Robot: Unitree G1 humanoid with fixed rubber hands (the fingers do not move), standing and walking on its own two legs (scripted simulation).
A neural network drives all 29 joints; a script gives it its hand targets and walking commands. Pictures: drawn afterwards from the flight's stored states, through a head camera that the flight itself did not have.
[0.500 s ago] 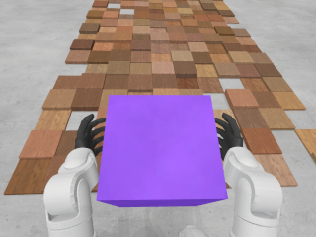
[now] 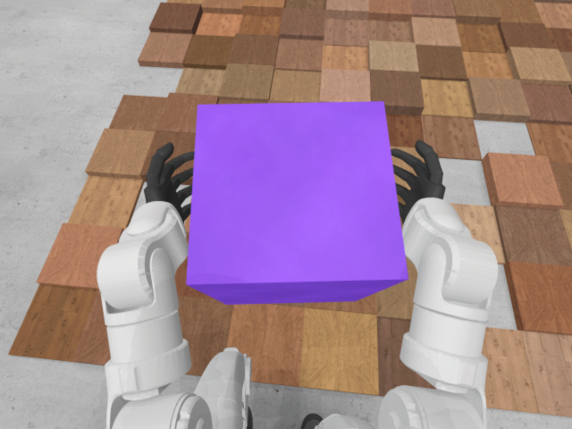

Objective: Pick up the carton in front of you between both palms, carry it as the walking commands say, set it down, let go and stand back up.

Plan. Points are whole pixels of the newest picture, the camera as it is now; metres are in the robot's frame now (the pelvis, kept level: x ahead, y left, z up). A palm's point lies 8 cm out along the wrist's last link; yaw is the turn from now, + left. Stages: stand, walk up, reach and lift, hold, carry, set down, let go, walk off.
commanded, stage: carry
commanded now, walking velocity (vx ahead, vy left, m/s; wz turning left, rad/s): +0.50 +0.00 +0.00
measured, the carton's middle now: (291, 221) +0.37 +0.01 +0.03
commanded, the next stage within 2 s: none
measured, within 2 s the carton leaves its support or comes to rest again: neither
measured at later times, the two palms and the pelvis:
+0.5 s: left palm out of the picture +0.71 +0.13 +0.19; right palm out of the picture +0.67 -0.17 +0.20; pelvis +0.35 +0.02 +0.06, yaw -3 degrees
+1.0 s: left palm out of the picture +0.99 +0.12 +0.16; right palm out of the picture +0.99 -0.18 +0.15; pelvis +0.65 -0.03 +0.06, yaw -1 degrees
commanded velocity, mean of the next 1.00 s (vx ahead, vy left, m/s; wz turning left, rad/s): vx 0.50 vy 0.00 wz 0.00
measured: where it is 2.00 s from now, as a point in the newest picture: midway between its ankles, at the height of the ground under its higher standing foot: (300, 111)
